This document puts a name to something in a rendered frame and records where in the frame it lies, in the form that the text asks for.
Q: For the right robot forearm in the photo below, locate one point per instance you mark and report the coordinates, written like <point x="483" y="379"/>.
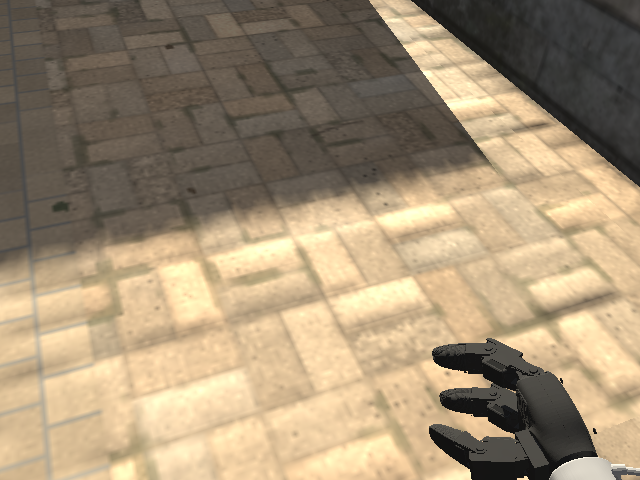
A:
<point x="586" y="468"/>

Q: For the right robot hand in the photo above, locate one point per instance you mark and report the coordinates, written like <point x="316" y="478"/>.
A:
<point x="549" y="430"/>

